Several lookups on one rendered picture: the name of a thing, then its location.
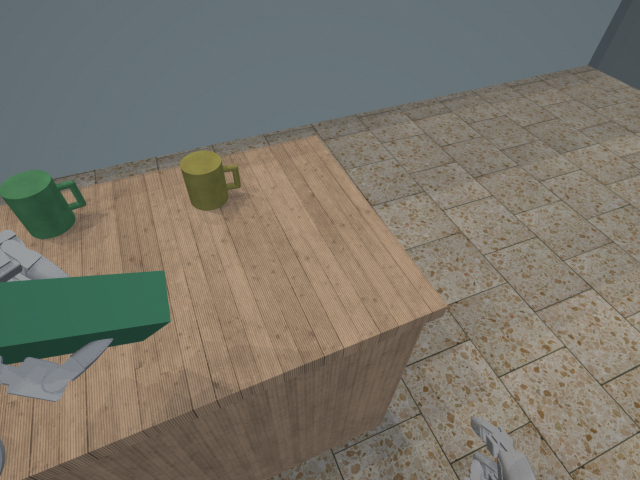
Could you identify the right robot hand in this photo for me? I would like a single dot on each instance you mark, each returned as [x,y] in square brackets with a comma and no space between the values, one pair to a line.
[510,465]

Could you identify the table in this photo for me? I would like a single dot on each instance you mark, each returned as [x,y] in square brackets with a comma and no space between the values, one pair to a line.
[294,312]

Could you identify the left robot hand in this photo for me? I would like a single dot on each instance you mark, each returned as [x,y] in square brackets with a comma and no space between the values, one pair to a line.
[37,378]

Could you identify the sponge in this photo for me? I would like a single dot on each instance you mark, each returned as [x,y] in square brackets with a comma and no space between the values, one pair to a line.
[52,317]

